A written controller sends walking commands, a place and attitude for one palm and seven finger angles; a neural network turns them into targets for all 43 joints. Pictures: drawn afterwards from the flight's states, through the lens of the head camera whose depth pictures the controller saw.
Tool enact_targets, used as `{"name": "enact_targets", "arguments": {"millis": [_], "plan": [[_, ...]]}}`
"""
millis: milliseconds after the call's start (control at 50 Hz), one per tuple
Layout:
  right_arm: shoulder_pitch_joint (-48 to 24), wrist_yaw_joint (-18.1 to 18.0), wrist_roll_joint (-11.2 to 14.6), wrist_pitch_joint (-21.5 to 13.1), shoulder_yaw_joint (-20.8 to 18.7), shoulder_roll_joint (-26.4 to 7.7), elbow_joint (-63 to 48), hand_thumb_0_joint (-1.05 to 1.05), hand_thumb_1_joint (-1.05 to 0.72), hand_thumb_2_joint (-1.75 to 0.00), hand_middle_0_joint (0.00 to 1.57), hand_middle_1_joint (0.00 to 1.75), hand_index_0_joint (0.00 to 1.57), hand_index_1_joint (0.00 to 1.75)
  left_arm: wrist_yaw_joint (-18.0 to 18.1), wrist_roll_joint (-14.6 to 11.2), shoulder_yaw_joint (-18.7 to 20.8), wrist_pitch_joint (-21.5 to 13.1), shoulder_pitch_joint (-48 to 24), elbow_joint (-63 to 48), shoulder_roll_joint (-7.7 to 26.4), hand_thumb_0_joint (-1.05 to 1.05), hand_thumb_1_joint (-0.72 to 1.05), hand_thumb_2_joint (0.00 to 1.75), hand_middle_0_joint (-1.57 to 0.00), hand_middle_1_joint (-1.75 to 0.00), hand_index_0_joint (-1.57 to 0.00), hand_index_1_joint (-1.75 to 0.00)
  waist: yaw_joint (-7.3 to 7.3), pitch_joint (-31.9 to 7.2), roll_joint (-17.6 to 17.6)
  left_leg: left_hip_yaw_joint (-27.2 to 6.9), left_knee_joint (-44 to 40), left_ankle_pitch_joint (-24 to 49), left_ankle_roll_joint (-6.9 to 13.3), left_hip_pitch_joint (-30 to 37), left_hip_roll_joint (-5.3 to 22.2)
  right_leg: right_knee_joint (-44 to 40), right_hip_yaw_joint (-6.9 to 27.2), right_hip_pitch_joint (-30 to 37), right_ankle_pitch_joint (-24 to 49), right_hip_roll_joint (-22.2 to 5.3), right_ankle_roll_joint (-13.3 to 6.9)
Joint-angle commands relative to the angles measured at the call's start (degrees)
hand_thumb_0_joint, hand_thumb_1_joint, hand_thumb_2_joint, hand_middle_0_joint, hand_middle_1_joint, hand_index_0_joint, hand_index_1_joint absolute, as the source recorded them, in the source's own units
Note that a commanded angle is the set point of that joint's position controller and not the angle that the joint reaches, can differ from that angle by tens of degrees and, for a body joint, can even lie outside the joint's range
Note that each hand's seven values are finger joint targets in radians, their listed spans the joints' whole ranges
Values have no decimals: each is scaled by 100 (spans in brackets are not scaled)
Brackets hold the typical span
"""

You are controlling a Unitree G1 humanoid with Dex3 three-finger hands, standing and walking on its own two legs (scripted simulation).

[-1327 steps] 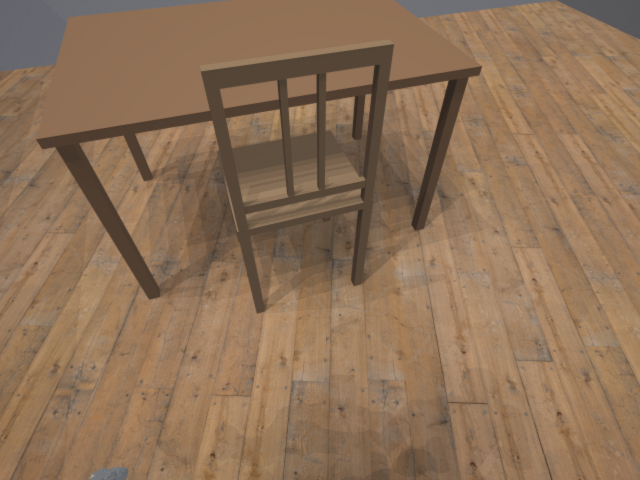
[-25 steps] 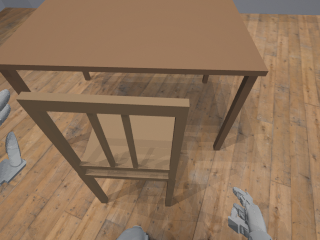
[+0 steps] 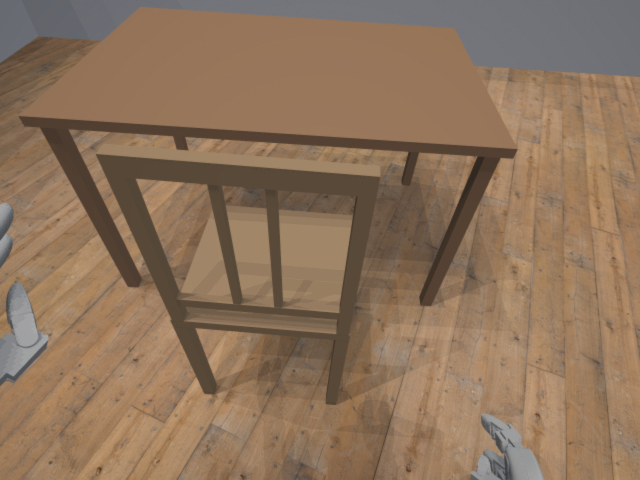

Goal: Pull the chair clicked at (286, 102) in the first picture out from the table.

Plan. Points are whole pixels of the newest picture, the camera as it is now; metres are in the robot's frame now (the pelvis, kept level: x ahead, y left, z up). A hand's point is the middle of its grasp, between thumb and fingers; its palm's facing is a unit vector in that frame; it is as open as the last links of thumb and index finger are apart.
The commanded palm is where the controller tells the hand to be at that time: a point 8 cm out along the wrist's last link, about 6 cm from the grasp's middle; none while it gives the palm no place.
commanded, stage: stop stepping back and stand still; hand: left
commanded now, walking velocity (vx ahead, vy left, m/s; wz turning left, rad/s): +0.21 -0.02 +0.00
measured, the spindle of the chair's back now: (227, 250) +0.51 +0.19 -0.07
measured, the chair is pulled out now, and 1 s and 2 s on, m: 0.20 0.20 0.20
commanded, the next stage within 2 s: let the arm hang, fingers relaxed in 0.54 s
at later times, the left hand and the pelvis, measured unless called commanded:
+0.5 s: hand out of the picture +0.14 +0.29 +0.17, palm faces +0.49 -0.77 -0.40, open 7.4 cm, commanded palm +0.09 +0.32 +0.19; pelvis -0.04 +0.02 +0.00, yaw +3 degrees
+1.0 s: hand out of the picture -0.01 +0.22 -0.17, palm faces +0.08 -0.98 -0.17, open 6.9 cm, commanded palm none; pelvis -0.02 +0.04 +0.01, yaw +3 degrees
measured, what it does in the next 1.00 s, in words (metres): steps on the spot: left foot, then right foot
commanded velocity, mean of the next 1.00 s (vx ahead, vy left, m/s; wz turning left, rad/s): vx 0.03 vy -0.01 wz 0.00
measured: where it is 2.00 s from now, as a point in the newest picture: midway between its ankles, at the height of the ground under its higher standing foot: outside the picture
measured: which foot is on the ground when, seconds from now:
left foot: up 0.00-0.00, down 0.02-1.00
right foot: down 0.00-0.04, up 0.06-0.14, down 0.16-1.00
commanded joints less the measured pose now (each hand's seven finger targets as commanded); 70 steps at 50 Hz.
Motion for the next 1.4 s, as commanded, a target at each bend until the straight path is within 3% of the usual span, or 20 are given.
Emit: {"name": "enact_targets", "arguments": {"millis": [0, 20, 60, 100, 120, 140, 180, 240, 320, 400, 480, 600, 620, 660, 720, 780, 860, 920, 1080, 1380], "plan": [[-365, -82, 16, -519, -290, -938, -870, 0, -90, -90, 20, 30, 20, 30, 196, 113, 610, -362, -327, -1155, 987, 0, 90, 90, -20, -30, -20, -30, 6, -388, 1162, -1120, -2213, -364, 581, 207, 993, 263, 122, 355, -1541, 102, 210], [-483, -78, 83, -551, -258, -850, -933, 0, -90, -90, 20, 30, 20, 30, 184, 60, 656, -355, -389, -1167, 1028, 0, 90, 90, -20, -30, -20, -30, 16, -221, 1495, -1701, -2665, -1258, 699, -535, 1301, 879, 3, 623, -1479, 241, 294], [-710, -13, 78, -560, -277, -758, -904, 0, -90, -90, 20, 30, 20, 30, 106, 211, 618, -321, -694, -1077, 967, 0, 90, 90, -20, -30, -20, -30, 25, 213, 2041, -1500, -2990, -1901, 708, -1779, 1226, 1817, 101, 1173, -1186, 368, 326], [-606, 77, 106, -622, -221, -757, -737, 0, -90, -90, 20, 30, 20, 30, 62, 211, 576, -353, -687, -689, 900, 0, 90, 90, -20, -30, -20, -30, 169, 350, 1243, -990, -2082, -1323, 459, -1504, 937, 120, 175, 1419, -1041, 194, 236], [-524, 80, 77, -646, -230, -784, -695, 0, -90, -90, 20, 30, 20, 30, 27, 204, 538, -372, -742, -592, 892, 0, 90, 90, -20, -30, -20, -30, 148, 403, 462, -711, -1484, -929, 296, -1164, 562, -859, 367, 1290, -1084, 116, 143], [-533, 69, 38, -646, -267, -803, -658, 0, -90, -90, 20, 30, 20, 30, -11, 174, 546, -380, -809, -505, 1010, 0, 90, 90, -20, -30, -20, -30, 62, 500, -272, -397, -689, -496, 157, -756, 156, -1595, 1051, 699, -1514, -338, -102], [-411, 58, 24, -642, -305, -777, -561, 0, -90, -90, 20, 30, 20, 30, -29, 91, 485, -391, -1139, -679, 976, 0, 90, 90, -20, -30, -20, -30, -10, 101, -534, -111, 369, -114, 41, 332, -120, -2280, 2057, -374, -3138, -1031, -464], [-491, 17, -24, -606, -212, -754, -517, 0, -90, -90, 20, 30, 20, 30, 36, 81, 411, -333, -1075, -567, 874, 0, 90, 90, -20, -30, -20, -30, -91, 175, -229, -241, -420, 237, 132, 867, 54, -1736, 1365, -622, -2668, -863, -435], [-690, -26, 24, -636, -130, -754, -698, 0, -90, -90, 20, 30, 20, 30, 90, 193, 558, -447, -1108, -818, 922, 0, 90, 90, -20, -30, -20, -30, 63, 335, 1725, -1751, -3159, -2053, 503, -905, 1070, 295, 269, 1014, -1294, 354, 168], [-591, 31, 50, -707, -186, -693, -742, 0, -90, -90, 20, 30, 20, 30, -5, 221, 446, -408, -992, -426, 806, 0, 90, 90, -20, -30, -20, -30, 109, 243, 776, -912, -2359, -894, 328, -754, 642, -655, 318, 1503, -761, 240, 185], [-571, 61, -22, -717, -208, -710, -725, 0, -90, -90, 20, 30, 20, 30, -16, 172, 399, -417, -865, -512, 785, 0, 90, 90, -20, -30, -20, -30, 48, 295, 211, -405, -1580, -279, 136, 18, 187, -1783, 1113, 577, -1981, -233, -65], [-625, 6, -2, -717, -183, -710, -732, 0, -90, -90, 20, 30, 20, 30, 79, 118, 529, -468, -817, -602, 857, 0, 90, 90, -20, -30, -20, -30, 66, 14, 529, -607, -2028, 24, 161, 244, 399, -1501, 848, 893, -1283, -123, 15], [-551, 532, -128, -764, -476, -1588, 839, 0, -90, -90, 20, 30, 20, 30, -751, 681, -1658, 317, -1002, 4158, -281, 0, 90, 90, -20, -30, -20, -30, -256, 364, 726, -939, -1125, 1650, 248, -394, 482, -209, 381, 278, 225, -347, -106], [-62, 478, -131, -214, -329, -920, 695, 0, -90, -90, 20, 30, 20, 30, -906, 518, -1647, 739, -835, 4561, -690, 0, 90, 90, -20, -30, -20, -30, -62, -192, 339, -939, -1311, 1813, 308, -247, 596, -73, 337, 499, -163, -186, 9], [-151, 469, -191, 16, -310, -995, 623, 0, -90, -90, 20, 30, 20, 30, -900, 550, -1767, 744, -1391, 5386, -488, 0, 90, 90, -20, -30, -20, -30, 22, -289, -623, -985, -1199, 1904, 354, -288, 389, -176, 447, 715, 61, -266, -127], [-152, 430, -212, 182, -250, -862, 856, 0, -90, -90, 20, 30, 20, 30, -843, 504, -1926, 803, -1809, 6513, -434, 0, 90, 90, -20, -30, -20, -30, 36, -261, -212, -867, -1392, 2263, 311, 54, 284, -338, 658, 857, 464, -347, -156], [-228, 383, -172, 294, -133, -757, 1332, 0, -90, -90, 20, 30, 20, 30, -831, 454, -2070, 807, -1907, 7851, -387, 0, 90, 90, -20, -30, -20, -30, 99, 189, 733, -868, -2065, 1291, 259, 107, 340, -822, 704, 905, -231, -245, -58], [49, 324, -178, 305, -150, -595, 1676, 0, -90, -90, 20, 30, 20, 30, -822, 445, -2051, 750, -1644, 8505, -669, 0, 90, 90, -20, -30, -20, -30, 84, -110, 1276, -804, -2239, 899, 259, 439, 370, -1037, 670, 1086, -211, -228, -86], [688, 241, -108, 330, -147, -372, 2254, 0, -90, -90, 20, 30, 20, 30, -793, 402, -2257, 725, -1439, 9359, -853, 0, 90, 90, -20, -30, -20, -30, 20, 159, 336, -735, -2283, 1378, 279, 832, 448, -1253, 606, 984, 107, -269, -78], [879, 204, -115, 287, -92, -54, 2771, 0, -90, -90, 20, 30, 20, 30, -704, 395, -2277, 715, -1356, 9751, -1111, 0, 90, 90, -20, -30, -20, -30, 38, 506, 193, -510, -2261, 1869, 250, 979, 410, -1223, 679, 937, 272, -275, -48]]}}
